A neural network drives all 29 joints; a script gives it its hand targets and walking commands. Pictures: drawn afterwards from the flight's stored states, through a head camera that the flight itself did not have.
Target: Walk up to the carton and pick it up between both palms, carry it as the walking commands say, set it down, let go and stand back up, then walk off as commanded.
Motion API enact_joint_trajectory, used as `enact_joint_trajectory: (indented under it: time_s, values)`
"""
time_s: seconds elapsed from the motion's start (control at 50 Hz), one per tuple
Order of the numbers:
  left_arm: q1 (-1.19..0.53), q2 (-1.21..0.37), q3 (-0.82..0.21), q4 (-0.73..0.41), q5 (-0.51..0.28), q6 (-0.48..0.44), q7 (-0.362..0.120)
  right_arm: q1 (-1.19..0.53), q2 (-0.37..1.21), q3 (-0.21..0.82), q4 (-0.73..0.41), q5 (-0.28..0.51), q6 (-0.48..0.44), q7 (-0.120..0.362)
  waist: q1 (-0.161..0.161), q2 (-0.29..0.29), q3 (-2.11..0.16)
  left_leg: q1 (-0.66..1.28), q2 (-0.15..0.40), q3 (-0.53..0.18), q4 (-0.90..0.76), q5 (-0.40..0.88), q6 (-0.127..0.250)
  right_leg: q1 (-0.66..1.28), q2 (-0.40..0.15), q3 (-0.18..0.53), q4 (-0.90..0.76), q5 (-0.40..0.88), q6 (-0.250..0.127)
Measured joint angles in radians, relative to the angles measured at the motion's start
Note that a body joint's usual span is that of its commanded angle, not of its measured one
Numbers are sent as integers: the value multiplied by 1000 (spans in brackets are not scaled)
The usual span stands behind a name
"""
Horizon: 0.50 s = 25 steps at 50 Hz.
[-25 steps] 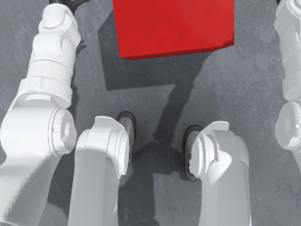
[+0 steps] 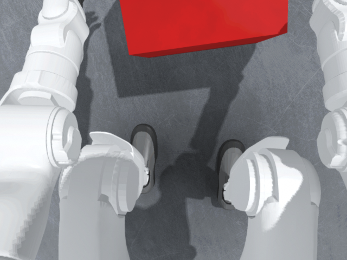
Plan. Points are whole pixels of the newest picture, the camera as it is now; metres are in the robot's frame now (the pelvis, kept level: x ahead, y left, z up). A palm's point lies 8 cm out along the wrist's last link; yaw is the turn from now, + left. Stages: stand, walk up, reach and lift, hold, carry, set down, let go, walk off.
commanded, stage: reach and lift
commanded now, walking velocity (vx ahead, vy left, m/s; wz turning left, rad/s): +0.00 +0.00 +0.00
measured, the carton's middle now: out of the picture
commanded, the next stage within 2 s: none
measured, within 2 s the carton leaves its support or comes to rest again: leaves its support in 1.46 s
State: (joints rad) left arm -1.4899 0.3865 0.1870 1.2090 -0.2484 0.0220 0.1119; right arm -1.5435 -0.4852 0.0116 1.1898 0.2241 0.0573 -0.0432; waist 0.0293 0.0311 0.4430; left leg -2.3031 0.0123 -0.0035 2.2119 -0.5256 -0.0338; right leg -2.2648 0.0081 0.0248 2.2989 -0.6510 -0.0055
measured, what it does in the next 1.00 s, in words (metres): stands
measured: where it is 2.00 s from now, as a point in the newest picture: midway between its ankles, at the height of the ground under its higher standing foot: (185, 176)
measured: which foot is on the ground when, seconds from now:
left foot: down 0.00-1.00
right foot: down 0.00-1.00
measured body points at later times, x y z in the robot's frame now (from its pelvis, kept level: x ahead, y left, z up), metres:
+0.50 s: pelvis -0.01 +0.00 +0.00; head +0.38 -0.02 +0.22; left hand +0.55 +0.18 -0.19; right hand +0.57 -0.18 -0.19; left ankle +0.13 +0.13 -0.32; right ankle +0.09 -0.12 -0.32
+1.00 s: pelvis +0.00 +0.00 +0.00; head +0.38 -0.02 +0.23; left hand +0.56 +0.18 -0.19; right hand +0.57 -0.18 -0.19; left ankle +0.13 +0.13 -0.32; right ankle +0.09 -0.12 -0.32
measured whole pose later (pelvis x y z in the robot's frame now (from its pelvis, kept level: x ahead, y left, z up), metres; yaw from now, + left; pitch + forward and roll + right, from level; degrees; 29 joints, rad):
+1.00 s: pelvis +0.00 +0.00 +0.00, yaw -1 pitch +34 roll +2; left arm -1.53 0.33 0.24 1.19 -0.15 0.11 0.08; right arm -1.59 -0.43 -0.02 1.20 0.13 0.13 -0.02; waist 0.04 0.02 0.46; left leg -2.28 0.01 -0.01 2.22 -0.54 -0.04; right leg -2.26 0.02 0.02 2.29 -0.63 -0.01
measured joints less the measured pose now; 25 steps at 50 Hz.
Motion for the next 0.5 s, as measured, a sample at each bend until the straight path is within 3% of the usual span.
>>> enact_joint_trajectory:
  time_s: [0.5]
  values:
    - [-78,-45,-31,42,-1,-2,14,-74,31,44,49,9,2,-18,3,-3,37,16,3,-1,-18,17,4,11,-3,-3,-26,31,1]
